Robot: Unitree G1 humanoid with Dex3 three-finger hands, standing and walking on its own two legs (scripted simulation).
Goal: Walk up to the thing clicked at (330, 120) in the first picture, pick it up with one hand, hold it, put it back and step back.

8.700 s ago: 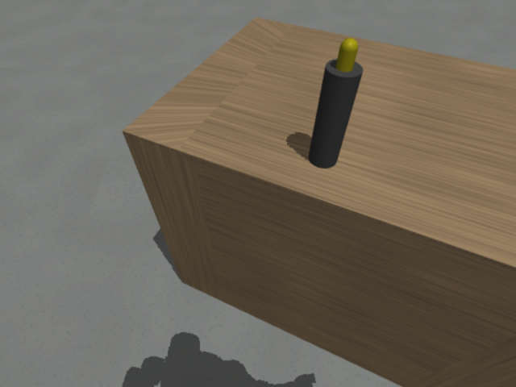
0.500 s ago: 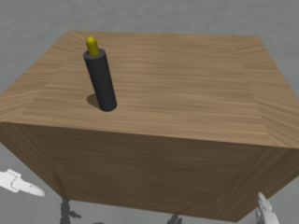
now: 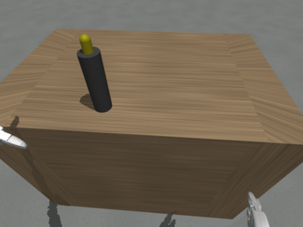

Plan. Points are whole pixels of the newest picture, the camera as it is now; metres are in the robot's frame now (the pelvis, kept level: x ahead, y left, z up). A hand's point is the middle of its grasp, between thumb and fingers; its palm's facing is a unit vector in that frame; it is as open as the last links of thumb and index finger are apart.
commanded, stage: go down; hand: left
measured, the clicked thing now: (95, 76) +0.48 +0.19 +0.16
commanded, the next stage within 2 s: none
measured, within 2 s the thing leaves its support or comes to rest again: neither
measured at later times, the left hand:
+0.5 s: hand (3, 101) +0.32 +0.34 +0.20, palm faces +0.23 -0.96 -0.17, open 17.5 cm
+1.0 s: hand (3, 86) +0.36 +0.37 +0.21, palm faces +0.18 -0.98 -0.07, open 17.7 cm
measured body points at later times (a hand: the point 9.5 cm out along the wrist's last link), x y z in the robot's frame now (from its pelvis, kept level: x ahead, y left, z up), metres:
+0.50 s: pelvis +0.00 +0.00 +0.00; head +0.00 -0.01 +0.45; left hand +0.30 +0.39 +0.21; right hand +0.16 -0.26 -0.08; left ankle +0.01 +0.14 -0.73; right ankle +0.02 -0.16 -0.73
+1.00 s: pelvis +0.01 +0.00 +0.00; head +0.02 +0.00 +0.45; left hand +0.35 +0.42 +0.21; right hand +0.17 -0.25 -0.07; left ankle +0.01 +0.14 -0.73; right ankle +0.02 -0.15 -0.73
